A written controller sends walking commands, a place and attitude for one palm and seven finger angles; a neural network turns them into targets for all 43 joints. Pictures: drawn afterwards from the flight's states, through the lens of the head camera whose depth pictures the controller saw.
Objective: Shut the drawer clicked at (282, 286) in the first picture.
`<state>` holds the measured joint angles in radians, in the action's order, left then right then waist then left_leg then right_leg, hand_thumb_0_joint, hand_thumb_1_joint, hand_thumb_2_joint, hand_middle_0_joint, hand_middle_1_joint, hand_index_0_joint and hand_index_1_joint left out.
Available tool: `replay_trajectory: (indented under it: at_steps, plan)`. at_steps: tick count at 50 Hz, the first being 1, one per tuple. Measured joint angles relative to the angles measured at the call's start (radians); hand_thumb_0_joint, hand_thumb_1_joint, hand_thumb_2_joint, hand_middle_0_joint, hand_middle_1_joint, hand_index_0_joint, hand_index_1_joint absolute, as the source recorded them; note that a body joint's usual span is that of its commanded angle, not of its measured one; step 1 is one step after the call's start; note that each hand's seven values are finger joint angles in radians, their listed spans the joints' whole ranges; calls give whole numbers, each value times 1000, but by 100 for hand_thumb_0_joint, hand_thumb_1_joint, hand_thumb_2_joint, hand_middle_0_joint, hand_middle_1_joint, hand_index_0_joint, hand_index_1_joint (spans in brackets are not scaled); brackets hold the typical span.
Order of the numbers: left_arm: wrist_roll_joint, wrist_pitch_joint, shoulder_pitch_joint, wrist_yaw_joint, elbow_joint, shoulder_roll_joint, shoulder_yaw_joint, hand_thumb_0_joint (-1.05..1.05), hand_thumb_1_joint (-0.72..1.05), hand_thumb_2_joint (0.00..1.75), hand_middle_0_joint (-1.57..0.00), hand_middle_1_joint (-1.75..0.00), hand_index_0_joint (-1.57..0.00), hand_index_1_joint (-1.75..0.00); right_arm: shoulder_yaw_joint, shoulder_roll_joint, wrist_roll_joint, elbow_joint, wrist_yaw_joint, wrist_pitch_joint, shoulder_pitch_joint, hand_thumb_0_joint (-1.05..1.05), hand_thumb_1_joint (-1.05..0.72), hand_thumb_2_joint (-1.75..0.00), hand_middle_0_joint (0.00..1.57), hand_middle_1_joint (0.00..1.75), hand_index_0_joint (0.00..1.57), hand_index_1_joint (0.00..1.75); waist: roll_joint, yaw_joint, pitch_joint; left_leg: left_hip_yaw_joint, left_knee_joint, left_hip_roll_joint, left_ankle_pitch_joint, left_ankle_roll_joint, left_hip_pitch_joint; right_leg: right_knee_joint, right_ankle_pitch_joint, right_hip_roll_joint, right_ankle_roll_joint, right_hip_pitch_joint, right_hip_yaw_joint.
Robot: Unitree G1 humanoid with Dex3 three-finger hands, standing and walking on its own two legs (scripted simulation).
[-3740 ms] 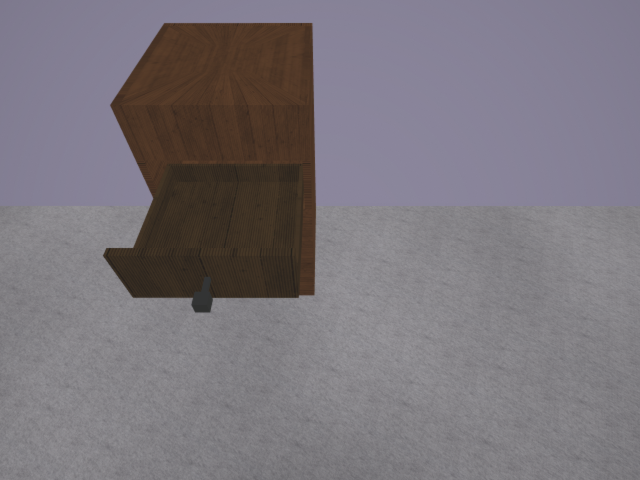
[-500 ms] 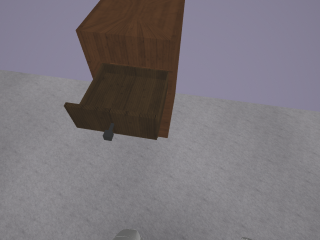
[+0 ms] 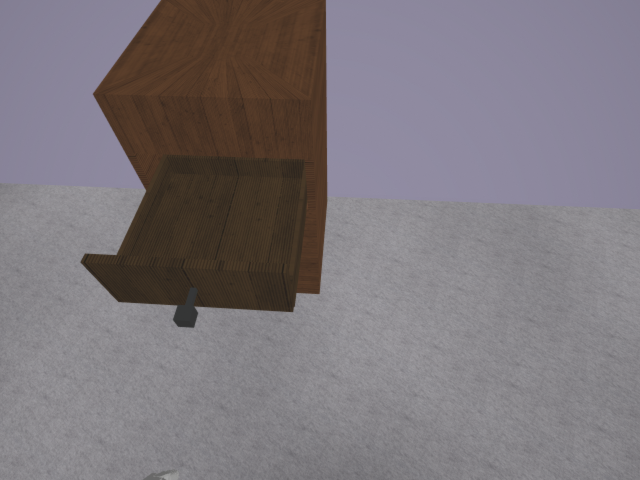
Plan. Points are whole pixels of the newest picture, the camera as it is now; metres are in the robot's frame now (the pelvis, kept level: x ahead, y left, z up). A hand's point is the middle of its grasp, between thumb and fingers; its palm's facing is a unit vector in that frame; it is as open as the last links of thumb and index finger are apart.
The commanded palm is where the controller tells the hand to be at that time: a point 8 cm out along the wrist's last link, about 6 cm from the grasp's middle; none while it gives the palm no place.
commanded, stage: take the last steps up to it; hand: left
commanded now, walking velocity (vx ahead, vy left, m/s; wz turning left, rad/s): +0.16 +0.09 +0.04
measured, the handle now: (188, 307) +0.43 +0.27 -0.21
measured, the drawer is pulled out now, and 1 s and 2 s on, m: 0.30 0.30 0.30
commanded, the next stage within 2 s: come to a stop and stand still in 0.04 s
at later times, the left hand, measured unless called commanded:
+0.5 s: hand out of the picture +0.08 +0.21 -0.17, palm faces +0.03 -0.96 -0.27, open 7.3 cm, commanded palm none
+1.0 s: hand out of the picture +0.07 +0.18 -0.16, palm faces +0.09 -0.97 -0.22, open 7.3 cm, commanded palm none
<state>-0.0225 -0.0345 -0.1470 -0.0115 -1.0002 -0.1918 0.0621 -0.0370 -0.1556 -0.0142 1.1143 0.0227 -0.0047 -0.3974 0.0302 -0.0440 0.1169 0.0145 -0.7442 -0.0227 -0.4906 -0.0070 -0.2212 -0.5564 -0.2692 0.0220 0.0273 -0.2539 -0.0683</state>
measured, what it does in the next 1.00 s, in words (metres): steps on the spot: left foot, then left foot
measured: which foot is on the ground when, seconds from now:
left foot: up 0.00-0.22, down 0.24-0.54, up 0.56-0.92, down 0.94-1.00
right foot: down 0.00-1.00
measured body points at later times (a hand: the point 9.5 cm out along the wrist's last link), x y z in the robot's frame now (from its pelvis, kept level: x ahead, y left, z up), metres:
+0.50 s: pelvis +0.06 +0.01 +0.00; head +0.12 -0.01 +0.44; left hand +0.08 +0.26 -0.15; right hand +0.17 -0.21 -0.16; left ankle +0.14 +0.15 -0.73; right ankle +0.02 -0.09 -0.71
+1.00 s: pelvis +0.04 -0.01 +0.01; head +0.07 -0.01 +0.46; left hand +0.07 +0.23 -0.15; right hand +0.06 -0.25 -0.15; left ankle +0.01 +0.13 -0.73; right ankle +0.04 -0.10 -0.73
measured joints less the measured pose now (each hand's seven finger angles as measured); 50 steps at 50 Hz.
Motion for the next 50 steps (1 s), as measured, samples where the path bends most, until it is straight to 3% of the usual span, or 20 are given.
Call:
replay_trajectory:
  at_steps: [3,5,9,12,18,24,27,28,31,34,42,44,47,50]
  plan:
    - [1,-5,-16,12,0,23,-5,0,91,90,-20,-30,-20,-30,-12,-11,-2,9,-4,-13,21,1,-91,-89,20,30,20,30,3,3,0,17,-184,-10,-7,-8,-116,41,-33,4,-7,60,-17]
    - [0,-5,-36,17,-8,32,-5,0,91,90,-20,-30,-20,-30,-17,-13,-3,-1,-9,-15,48,1,-91,-89,20,30,20,30,-11,9,-3,32,-175,-23,28,-11,-165,82,-26,9,-13,98,-18]
    - [0,-1,-79,19,-40,26,2,0,93,90,-20,-30,-20,-30,-18,-12,-2,-40,-20,-1,117,1,-91,-89,20,30,20,29,-39,28,-8,42,1,-40,153,-20,-190,121,-33,17,-24,149,-10]
    - [4,17,-111,23,-65,32,-6,0,93,90,-20,-30,-20,-30,-10,-22,-3,-70,-17,26,156,1,-91,-90,20,30,20,29,-23,42,-13,23,194,-47,386,-18,-136,68,-84,7,-46,157,-6]
    - [8,64,-98,41,-80,8,-15,0,92,90,-20,-30,-20,-30,10,22,-3,-89,11,18,249,0,-91,-89,20,30,20,29,-77,69,-9,46,180,-7,294,4,-122,-65,-186,34,-44,106,31]
    - [9,84,-55,29,-28,1,-9,0,91,90,-20,-30,-20,-30,3,16,-6,-138,25,-9,343,0,-90,-89,20,30,21,30,-16,74,44,56,244,-38,358,-5,-126,-226,-271,-18,-38,-27,37]
    - [0,79,-68,24,7,-13,0,0,91,90,-20,-30,-20,-30,-10,-6,-2,-148,25,-29,344,0,-90,-89,20,30,21,30,5,74,28,60,209,-51,354,-24,-154,-73,-102,-14,-34,-10,41]
    - [-7,76,-70,26,10,-16,3,0,91,90,-20,-30,-20,-30,-16,-14,1,-146,20,-38,343,0,-90,-89,20,30,21,30,10,70,28,50,169,-49,299,-27,-169,-69,-50,-16,-20,-13,39]
    - [-14,79,-73,28,6,-12,-4,0,91,90,-20,-30,-20,-30,-36,-45,1,-129,1,-65,306,0,-90,-89,20,30,21,30,22,53,5,-11,-22,-10,92,-13,-207,-66,-68,-15,22,2,9]
    - [-8,66,-84,28,2,1,-7,0,91,90,-20,-30,-20,-30,-42,-65,-2,-96,-9,-69,265,0,-91,-89,20,30,20,30,13,51,-24,-26,-132,8,102,-7,-192,7,-42,-18,31,28,5]
    - [-1,26,-79,35,-22,41,-12,0,92,90,-20,-30,-20,-30,-31,-76,7,-46,1,-52,180,1,-91,-90,20,30,20,29,-28,59,-32,-12,110,24,54,-27,-3,136,30,-10,33,72,9]
    - [3,27,-72,37,-34,34,-12,0,93,90,-20,-30,-21,-30,-25,-69,10,-43,6,-47,175,1,-91,-90,19,30,20,29,-39,58,-25,-7,192,25,94,-29,31,132,31,-4,30,70,6]
    - [12,36,-64,38,-54,29,-13,0,93,90,-20,-30,-21,-30,-15,-65,7,-42,10,-28,166,1,-91,-90,19,30,20,29,-23,50,-21,-13,341,0,278,-18,86,91,12,-15,19,57,-14]
    - [12,49,-50,38,-82,21,-15,0,92,90,-20,-30,-20,-30,-3,-43,0,-18,12,-26,172,1,-91,-90,19,30,20,29,-27,55,-22,-13,322,-3,227,-24,91,87,23,-15,7,67,-19]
